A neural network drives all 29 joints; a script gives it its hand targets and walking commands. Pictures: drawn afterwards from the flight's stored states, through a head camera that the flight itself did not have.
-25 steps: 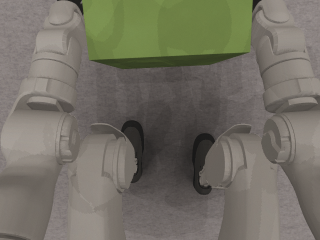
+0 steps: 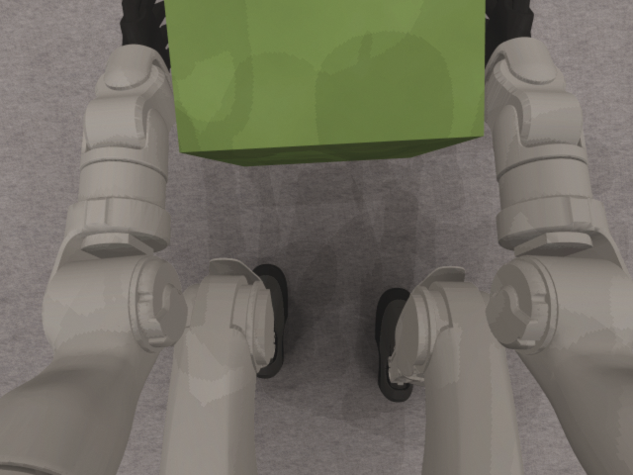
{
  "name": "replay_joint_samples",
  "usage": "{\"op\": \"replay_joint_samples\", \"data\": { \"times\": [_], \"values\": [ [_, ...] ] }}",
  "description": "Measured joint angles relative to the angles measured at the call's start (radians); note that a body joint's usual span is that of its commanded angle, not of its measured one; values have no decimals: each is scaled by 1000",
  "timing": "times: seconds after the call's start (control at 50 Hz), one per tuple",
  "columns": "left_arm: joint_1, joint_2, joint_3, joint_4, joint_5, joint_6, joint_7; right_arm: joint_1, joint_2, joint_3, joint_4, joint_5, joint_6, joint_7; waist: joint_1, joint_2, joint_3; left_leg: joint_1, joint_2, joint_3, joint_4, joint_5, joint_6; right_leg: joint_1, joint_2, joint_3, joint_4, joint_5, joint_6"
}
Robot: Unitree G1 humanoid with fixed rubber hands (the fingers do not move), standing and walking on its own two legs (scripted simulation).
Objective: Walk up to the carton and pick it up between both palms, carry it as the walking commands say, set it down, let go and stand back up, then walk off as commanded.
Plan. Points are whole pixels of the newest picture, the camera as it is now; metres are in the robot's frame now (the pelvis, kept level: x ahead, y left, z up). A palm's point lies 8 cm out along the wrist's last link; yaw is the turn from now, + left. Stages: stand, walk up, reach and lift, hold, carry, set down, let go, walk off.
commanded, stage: reach and lift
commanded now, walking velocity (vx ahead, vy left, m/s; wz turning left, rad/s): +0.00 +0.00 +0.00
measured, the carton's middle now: (324, 83) +0.52 +0.04 -0.18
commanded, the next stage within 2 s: none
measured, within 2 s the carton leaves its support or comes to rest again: neither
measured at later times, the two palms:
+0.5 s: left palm (108, 36) +0.51 +0.21 -0.04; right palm (554, 30) +0.53 -0.13 -0.03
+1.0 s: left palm (46, 12) +0.49 +0.21 +0.04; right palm out of the picture +0.51 -0.14 +0.04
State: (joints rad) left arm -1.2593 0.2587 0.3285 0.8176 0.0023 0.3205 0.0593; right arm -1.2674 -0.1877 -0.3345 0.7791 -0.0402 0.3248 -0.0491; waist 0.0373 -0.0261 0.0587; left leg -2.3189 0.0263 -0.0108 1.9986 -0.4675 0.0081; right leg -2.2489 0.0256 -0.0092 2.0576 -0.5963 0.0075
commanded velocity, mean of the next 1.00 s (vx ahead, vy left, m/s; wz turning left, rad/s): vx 0.00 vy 0.00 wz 0.00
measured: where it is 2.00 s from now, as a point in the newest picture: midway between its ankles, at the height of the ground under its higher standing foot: (331, 351)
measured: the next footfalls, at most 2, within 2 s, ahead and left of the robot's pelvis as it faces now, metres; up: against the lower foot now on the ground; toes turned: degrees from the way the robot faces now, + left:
none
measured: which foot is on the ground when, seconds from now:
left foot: down 0.00-1.00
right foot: down 0.00-1.00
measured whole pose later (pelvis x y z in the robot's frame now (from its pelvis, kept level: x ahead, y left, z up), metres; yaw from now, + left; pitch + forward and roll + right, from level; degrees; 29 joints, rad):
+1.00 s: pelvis +0.01 +0.00 +0.11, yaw +0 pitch +46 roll -1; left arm -1.03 0.10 0.47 0.63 0.16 0.44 -0.01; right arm -1.04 -0.07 -0.45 0.63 -0.17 0.42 0.05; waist 0.03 -0.02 -0.18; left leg -2.02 0.01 -0.02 1.63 -0.41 0.00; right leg -1.96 0.03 0.00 1.68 -0.52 0.01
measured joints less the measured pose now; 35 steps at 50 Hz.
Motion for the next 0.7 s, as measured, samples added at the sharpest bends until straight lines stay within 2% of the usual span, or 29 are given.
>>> {"op": "replay_joint_samples", "data": {
  "times": [0.12,0.7],
  "values": [
    [34,-28,27,-49,19,22,-5,37,18,-22,-47,-8,21,11,-2,-1,-36,20,-1,1,-30,-4,0,19,3,3,-32,0,3],
    [152,-122,124,-140,131,98,-54,160,93,-110,-120,-104,82,72,-7,5,-186,178,-13,-3,-262,49,-6,170,0,6,-267,62,1]
  ]
}}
